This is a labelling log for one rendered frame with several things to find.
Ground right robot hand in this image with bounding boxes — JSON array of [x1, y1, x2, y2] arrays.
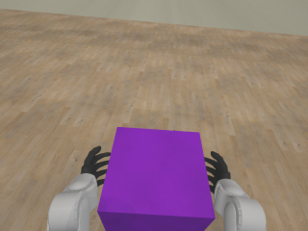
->
[[204, 151, 231, 193]]

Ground carton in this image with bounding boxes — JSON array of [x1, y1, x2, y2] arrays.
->
[[97, 127, 216, 231]]

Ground robot right forearm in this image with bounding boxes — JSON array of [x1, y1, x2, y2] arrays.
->
[[214, 178, 267, 231]]

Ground left robot hand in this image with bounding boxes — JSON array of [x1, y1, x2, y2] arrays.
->
[[80, 145, 111, 187]]

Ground robot left forearm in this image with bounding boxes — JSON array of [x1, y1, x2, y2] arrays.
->
[[46, 173, 98, 231]]

